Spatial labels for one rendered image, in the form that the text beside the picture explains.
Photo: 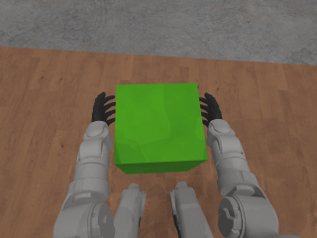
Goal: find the robot left shin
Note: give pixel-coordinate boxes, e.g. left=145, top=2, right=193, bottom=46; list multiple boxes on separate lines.
left=121, top=183, right=141, bottom=197

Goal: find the right robot forearm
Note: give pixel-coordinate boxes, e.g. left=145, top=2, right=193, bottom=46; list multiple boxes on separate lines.
left=206, top=119, right=279, bottom=231

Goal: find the left robot forearm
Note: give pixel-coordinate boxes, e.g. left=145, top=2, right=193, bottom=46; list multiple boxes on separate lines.
left=53, top=121, right=113, bottom=235

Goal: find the robot left hand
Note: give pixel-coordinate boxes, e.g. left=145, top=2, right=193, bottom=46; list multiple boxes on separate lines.
left=91, top=92, right=116, bottom=126

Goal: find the carton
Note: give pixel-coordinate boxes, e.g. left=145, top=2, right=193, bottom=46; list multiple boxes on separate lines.
left=114, top=83, right=208, bottom=175

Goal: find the robot right hand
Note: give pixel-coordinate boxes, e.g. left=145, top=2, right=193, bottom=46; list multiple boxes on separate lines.
left=199, top=92, right=223, bottom=127

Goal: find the left robot upper arm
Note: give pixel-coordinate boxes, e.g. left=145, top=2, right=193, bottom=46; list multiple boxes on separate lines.
left=53, top=201, right=116, bottom=238

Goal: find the right robot upper arm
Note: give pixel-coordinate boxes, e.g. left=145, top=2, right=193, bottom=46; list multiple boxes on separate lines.
left=218, top=194, right=302, bottom=238

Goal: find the robot left thigh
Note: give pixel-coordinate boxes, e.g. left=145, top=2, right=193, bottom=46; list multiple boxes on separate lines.
left=113, top=187, right=147, bottom=238

